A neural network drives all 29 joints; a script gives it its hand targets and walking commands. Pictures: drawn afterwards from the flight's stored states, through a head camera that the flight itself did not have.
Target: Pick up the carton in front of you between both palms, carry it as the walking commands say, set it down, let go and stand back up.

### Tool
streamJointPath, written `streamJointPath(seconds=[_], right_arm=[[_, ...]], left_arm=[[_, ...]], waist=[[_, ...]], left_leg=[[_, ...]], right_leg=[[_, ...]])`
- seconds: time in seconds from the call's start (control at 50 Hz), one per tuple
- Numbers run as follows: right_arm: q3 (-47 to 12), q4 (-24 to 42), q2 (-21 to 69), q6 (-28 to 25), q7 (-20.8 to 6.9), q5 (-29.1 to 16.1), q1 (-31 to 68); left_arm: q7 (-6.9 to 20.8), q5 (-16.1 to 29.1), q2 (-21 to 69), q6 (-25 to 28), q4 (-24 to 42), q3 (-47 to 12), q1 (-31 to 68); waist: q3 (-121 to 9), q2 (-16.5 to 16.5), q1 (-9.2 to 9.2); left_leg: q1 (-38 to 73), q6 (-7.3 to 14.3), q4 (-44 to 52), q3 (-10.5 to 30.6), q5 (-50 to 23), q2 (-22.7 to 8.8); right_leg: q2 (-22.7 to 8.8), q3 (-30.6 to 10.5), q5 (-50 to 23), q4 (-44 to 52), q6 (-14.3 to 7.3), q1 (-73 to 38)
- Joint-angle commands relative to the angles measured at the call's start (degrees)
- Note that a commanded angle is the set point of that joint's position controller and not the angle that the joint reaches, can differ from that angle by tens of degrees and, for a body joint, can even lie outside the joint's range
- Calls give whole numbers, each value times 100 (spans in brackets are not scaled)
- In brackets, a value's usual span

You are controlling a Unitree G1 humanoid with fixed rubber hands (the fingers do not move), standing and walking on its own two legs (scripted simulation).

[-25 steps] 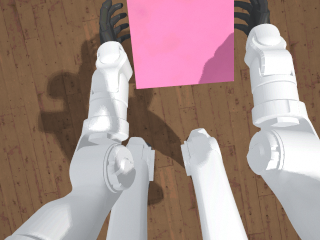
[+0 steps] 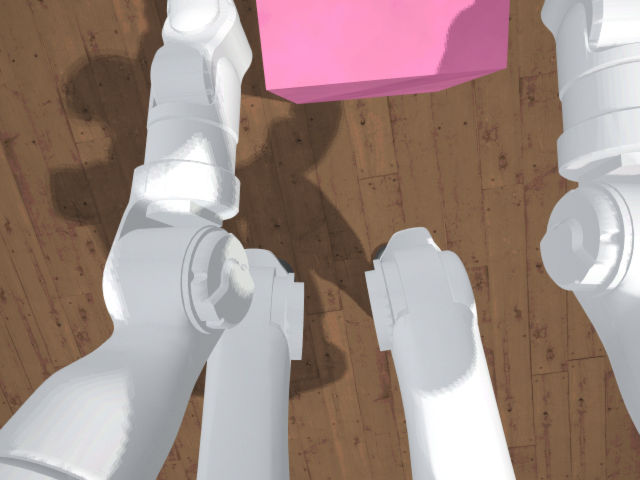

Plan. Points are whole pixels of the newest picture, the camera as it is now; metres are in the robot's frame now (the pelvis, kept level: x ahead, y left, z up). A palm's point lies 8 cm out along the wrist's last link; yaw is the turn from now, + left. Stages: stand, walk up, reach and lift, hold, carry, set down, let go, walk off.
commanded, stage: set down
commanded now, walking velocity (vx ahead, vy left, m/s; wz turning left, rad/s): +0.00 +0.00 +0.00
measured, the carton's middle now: out of the picture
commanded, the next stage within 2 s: none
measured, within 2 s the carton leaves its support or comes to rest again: neither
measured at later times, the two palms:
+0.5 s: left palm out of the picture +0.56 +0.05 -0.17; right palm out of the picture +0.54 -0.26 -0.16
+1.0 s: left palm out of the picture +0.56 +0.06 -0.19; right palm out of the picture +0.54 -0.26 -0.18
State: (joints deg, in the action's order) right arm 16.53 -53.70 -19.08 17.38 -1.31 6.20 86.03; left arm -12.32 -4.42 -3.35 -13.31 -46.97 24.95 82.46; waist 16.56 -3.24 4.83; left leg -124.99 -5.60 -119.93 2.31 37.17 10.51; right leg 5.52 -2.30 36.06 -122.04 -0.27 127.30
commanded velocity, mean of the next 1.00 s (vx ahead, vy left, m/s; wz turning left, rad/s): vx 0.00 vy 0.00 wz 0.00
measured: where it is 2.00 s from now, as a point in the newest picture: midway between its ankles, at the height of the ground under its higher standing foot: (338, 327)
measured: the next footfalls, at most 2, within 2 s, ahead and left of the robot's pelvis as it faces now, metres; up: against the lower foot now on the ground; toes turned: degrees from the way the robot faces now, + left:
none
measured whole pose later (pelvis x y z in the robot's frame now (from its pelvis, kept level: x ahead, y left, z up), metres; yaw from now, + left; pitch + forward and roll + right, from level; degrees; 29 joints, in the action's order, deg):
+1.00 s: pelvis +0.00 +0.01 -0.02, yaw -1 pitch +36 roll +3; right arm 28.4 -58.2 -21.6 12.2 -10.2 13.7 89.3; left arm -3.0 -10.6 -4.3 -10.0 -51.6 28.4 86.6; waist 23.8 -2.8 3.8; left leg -124.3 -4.3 -125.8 1.1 38.3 9.8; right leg 3.5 -1.2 37.3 -127.0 -0.5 126.0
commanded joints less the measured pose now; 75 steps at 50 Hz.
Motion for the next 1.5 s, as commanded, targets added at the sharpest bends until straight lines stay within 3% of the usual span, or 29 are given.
streamJointPath(seconds=[0.0,0.18,0.28,0.44,0.64,0.86,0.9,0.94,0.98,1.02,1.08,1.12,1.16,1.2,1.24,1.32,1.4,1.44,1.48], right_arm=[[-1741,212,5318,-266,-1601,-645,2049],[-1262,-406,4615,-143,-1696,-178,1773],[-948,-666,4287,-75,-1756,28,1682],[-627,-1003,4119,0,-1819,293,1258],[-156,-1289,3579,120,-1806,637,1055],[95,-1419,2903,10,-1701,739,906],[125,-1474,2685,-70,-1630,746,863],[298,-1463,1633,-268,-1342,776,653],[465,-1258,48,-585,-903,616,534],[466,-900,-1335,-1023,-353,76,770],[-58,-339,-1899,-1548,44,-829,1942],[-365,-241,-2135,-1658,97,-1253,2282],[-714,-476,-2144,-1582,76,-1496,2304],[-710,-479,-2460,-1484,65,-1594,2330],[-767,-331,-2534,-1396,62,-1636,2481],[-1013,-916,-2212,-956,-55,-1651,2173],[-1082,-501,-2007,-696,-149,-1650,2354],[-990,-280,-2046,-625,-149,-1597,2449],[-903,-322,-1991,-563,-140,-1445,2400]], left_arm=[[1547,388,4919,38,-182,-2221,2735],[1556,67,4364,-117,-589,-1822,2424],[1552,-56,4080,-184,-822,-1619,2295],[1617,-251,3881,-224,-1124,-1326,1895],[1688,-644,3370,-343,-1473,-814,1434],[1675,-627,2895,-246,-1543,-729,1240],[1606,-575,2652,-168,-1443,-775,1321],[1323,-560,1631,4,-1213,-635,1191],[913,-507,136,265,-1001,-438,867],[475,-136,-1221,609,-540,-527,923],[228,781,-1501,882,-168,-1243,1973],[202,1300,-1437,895,21,-1667,2291],[224,1682,-1318,786,-291,-1980,2196],[242,1862,-1389,629,-573,-2084,2110],[171,1924,-1607,563,-280,-2021,2338],[66,1686,-1809,321,-463,-1727,2173],[-103,1296,-1918,128,90,-1301,2251],[-133,1148,-1894,52,315,-1200,2357],[-98,1028,-1815,-21,147,-1049,2214]], waist=[[-6205,52,209],[-4883,-95,267],[-4455,-182,279],[-3807,-169,221],[-3137,-97,64],[-3033,-61,21],[-3158,-46,46],[-3374,-35,64],[-3691,-9,88],[-4407,-39,60],[-5669,58,126],[-6306,183,278],[-6502,268,349],[-6497,466,414],[-6820,608,443],[-6633,787,128],[-7142,613,-200],[-7348,500,-241],[-7084,598,-214]], left_leg=[[2286,382,415,-798,-2451,128],[2276,416,467,-667,-1575,132],[2210,413,478,-651,-1223,113],[1907,426,425,-641,-1172,113],[1783,436,416,-607,-770,24],[1839,431,307,-605,-851,-56],[1950,397,271,-591,-1002,-81],[2171,316,226,-606,-1234,-136],[2445,239,171,-634,-1547,-210],[2718,145,21,-645,-2149,-271],[3075,189,-297,-424,-3274,-377],[3345,272,-451,-332,-3508,-443],[3368,288,-397,-376,-3169,-478],[3186,276,-278,-440,-2623,-510],[3038,270,-197,-528,-2370,-486],[2695,303,196,-761,-1409,-444],[3072,365,616,-905,-1367,-390],[3195,380,808,-938,-1372,-370],[2970,402,1008,-927,-1228,-365]], right_leg=[[25,206,-3617,956,102,-3863],[-7,270,-2126,1025,-31,-2693],[-31,251,-1697,1010,-99,-2469],[-41,197,-1700,935,-147,-2268],[-104,118,-1153,933,-189,-1945],[-120,83,-1195,855,-199,-2037],[-146,87,-1376,804,-166,-2103],[-208,110,-1621,768,-93,-2222],[-278,167,-1927,736,8,-2453],[-301,141,-2456,622,66,-2692],[-369,-21,-3621,289,59,-3233],[-469,-97,-3953,154,13,-3634],[-548,-93,-3760,132,-28,-3978],[-624,-56,-3518,176,-80,-4437],[-652,-56,-3513,228,-69,-4908],[-637,-44,-2575,638,-24,-5153],[-486,42,-2241,1069,-23,-5077],[-418,74,-2246,1247,-32,-5078],[-383,84,-2160,1467,-11,-5011]])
